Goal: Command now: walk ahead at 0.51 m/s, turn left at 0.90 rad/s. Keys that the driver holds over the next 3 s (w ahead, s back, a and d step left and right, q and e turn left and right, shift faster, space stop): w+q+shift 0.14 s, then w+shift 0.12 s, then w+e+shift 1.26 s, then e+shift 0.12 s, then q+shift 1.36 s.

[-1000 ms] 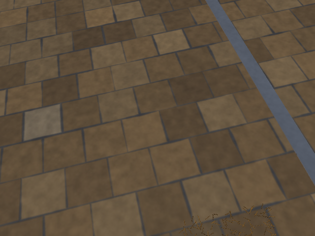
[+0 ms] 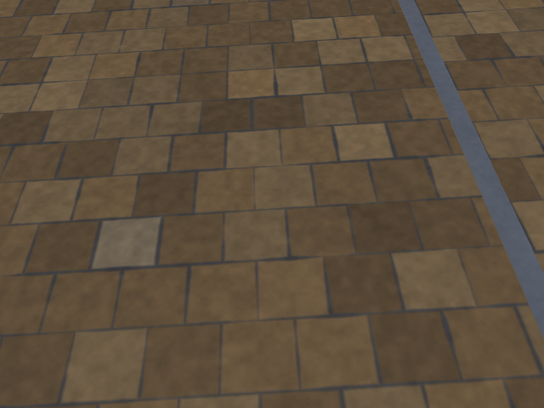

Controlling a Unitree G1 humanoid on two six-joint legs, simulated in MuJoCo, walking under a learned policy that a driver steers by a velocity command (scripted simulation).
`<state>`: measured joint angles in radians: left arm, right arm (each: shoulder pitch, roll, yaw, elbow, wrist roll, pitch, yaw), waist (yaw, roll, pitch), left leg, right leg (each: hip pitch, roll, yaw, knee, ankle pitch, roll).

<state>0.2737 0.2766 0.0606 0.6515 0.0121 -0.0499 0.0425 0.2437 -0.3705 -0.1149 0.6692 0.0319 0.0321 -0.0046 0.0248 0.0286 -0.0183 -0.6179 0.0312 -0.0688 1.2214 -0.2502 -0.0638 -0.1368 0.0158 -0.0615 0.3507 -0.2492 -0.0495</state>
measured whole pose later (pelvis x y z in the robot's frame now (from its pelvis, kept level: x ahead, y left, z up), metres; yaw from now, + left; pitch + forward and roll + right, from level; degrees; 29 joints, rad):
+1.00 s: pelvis +0.66 +0.21 -0.05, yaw -13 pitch -3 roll +2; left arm 0.38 0.29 0.08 0.74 -0.01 -0.04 -0.05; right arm 0.17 -0.24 -0.03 0.71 0.03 -0.14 0.01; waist 0.06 -0.03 0.08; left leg -0.24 -0.05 -0.03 1.51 -0.44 0.06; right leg -0.45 0.13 -0.08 0.78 -0.29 -0.21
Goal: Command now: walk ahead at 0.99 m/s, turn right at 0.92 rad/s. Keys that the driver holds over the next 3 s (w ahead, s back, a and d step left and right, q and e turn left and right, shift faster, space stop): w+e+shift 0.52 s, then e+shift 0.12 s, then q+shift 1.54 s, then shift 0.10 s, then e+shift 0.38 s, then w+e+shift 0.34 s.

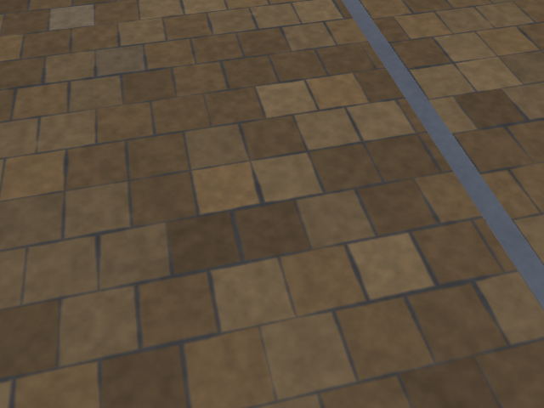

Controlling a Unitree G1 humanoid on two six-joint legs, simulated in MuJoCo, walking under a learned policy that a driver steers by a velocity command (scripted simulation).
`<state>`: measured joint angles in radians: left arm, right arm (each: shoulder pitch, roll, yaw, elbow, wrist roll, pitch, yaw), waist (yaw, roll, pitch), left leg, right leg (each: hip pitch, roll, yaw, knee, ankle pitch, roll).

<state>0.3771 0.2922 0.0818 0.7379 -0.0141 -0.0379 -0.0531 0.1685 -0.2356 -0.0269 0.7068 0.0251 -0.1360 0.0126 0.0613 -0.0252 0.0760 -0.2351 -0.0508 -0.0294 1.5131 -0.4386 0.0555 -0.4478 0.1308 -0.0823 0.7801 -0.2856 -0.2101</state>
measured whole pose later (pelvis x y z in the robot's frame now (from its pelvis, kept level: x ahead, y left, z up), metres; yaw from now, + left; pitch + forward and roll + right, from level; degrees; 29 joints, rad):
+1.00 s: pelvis +0.64 -0.11 +0.04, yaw -35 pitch +1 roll +0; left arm 0.13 0.24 0.03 0.70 0.04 -0.05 -0.01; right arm 0.20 -0.33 -0.05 0.76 0.03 0.03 -0.04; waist -0.01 0.03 0.10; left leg -0.59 0.09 -0.05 1.15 -0.41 -0.12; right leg -0.35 0.00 -0.15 0.44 -0.11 -0.09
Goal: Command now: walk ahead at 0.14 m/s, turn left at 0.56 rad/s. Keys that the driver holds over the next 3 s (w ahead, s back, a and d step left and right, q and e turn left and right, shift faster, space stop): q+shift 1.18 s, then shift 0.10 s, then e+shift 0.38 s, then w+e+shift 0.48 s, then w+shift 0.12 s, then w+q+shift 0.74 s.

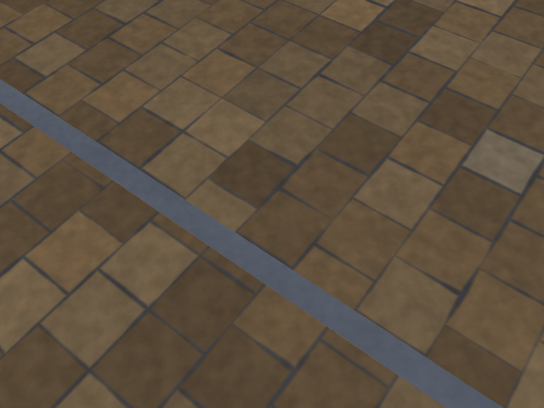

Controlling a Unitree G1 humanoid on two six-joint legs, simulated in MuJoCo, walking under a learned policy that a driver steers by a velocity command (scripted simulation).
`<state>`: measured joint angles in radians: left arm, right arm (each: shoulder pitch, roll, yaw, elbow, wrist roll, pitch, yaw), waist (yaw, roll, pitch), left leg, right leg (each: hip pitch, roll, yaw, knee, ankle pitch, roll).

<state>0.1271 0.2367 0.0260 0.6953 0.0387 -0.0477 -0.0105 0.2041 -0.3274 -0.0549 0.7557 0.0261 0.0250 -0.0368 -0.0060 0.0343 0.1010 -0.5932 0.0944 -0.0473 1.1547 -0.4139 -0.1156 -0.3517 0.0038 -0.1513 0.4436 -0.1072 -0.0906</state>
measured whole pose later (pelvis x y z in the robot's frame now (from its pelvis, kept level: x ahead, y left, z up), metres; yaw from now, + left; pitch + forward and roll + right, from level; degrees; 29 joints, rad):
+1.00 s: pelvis +0.09 +0.04 +0.01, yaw +55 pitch +2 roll -1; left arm 0.12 0.28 0.08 0.72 0.01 0.02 0.03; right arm 0.18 -0.33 -0.08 0.55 0.03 0.08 0.01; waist 0.02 0.03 0.09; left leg -0.52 0.10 0.00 0.91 -0.35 -0.09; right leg -0.21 -0.06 -0.17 0.40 -0.22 0.00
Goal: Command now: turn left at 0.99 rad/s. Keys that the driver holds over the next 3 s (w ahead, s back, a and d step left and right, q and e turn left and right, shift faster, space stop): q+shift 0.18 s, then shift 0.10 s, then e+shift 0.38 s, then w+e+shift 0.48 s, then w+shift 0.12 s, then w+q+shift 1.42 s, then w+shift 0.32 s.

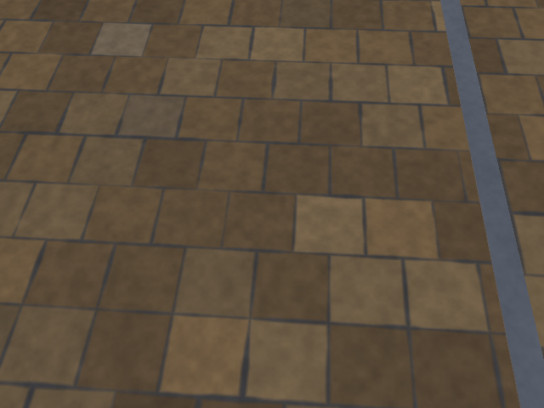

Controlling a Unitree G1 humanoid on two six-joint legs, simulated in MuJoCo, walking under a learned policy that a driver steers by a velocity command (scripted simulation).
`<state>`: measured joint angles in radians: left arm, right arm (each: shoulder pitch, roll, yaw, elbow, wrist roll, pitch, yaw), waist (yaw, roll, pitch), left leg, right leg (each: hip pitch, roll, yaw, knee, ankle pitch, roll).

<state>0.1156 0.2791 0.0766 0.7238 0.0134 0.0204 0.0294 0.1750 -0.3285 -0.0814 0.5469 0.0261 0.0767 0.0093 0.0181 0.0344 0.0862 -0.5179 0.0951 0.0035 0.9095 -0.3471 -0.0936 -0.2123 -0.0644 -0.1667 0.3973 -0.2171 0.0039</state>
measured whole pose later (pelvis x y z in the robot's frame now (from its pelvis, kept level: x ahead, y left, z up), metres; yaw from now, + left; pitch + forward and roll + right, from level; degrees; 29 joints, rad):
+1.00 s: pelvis +0.11 +0.06 +0.00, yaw -11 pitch +3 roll +1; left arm 0.20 0.32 0.07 0.58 -0.04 -0.01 -0.01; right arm 0.35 -0.30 -0.08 0.72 0.00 -0.09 -0.01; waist -0.06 -0.04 -0.04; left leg -0.10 -0.02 0.06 0.38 -0.33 0.02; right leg -0.70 -0.04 0.08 1.22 -0.23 0.00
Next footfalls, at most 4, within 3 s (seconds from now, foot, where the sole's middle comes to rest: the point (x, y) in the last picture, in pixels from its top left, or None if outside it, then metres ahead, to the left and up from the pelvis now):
0.10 left None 0.05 0.15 -0.78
0.52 right None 0.11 -0.07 -0.78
0.84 left None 0.09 0.18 -0.78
1.32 right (392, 404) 0.42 -0.22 -0.78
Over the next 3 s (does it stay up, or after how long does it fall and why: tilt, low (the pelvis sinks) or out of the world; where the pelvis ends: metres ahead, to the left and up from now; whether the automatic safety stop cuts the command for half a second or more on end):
stays up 1.62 -0.04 -0.01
